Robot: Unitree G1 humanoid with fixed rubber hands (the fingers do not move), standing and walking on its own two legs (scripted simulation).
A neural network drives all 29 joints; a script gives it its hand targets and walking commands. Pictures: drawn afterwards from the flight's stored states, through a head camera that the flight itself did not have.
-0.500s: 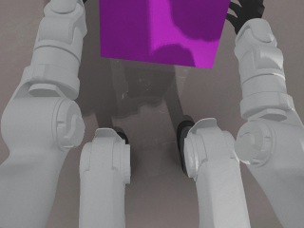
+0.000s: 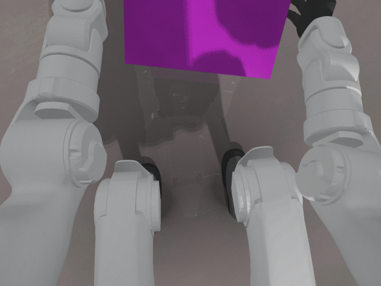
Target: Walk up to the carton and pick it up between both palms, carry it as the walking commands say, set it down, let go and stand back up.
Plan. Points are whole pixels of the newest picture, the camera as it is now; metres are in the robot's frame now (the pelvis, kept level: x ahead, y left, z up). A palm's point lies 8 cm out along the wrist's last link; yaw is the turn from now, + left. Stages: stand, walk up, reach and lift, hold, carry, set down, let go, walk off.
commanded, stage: set down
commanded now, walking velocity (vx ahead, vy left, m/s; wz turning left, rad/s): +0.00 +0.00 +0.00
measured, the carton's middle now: (200, 18) +0.55 -0.04 -0.26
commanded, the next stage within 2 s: none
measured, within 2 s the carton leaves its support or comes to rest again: rests again in 0.56 s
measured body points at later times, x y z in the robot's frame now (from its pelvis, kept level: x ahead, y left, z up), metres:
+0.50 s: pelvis +0.00 +0.00 +0.00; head +0.37 +0.00 +0.24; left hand +0.56 +0.13 -0.20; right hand +0.51 -0.21 -0.20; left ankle +0.09 +0.12 -0.35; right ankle +0.11 -0.14 -0.35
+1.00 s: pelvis -0.02 -0.01 -0.01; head +0.36 -0.01 +0.21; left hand +0.57 +0.15 -0.20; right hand +0.50 -0.25 -0.21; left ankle +0.09 +0.11 -0.35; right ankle +0.11 -0.13 -0.35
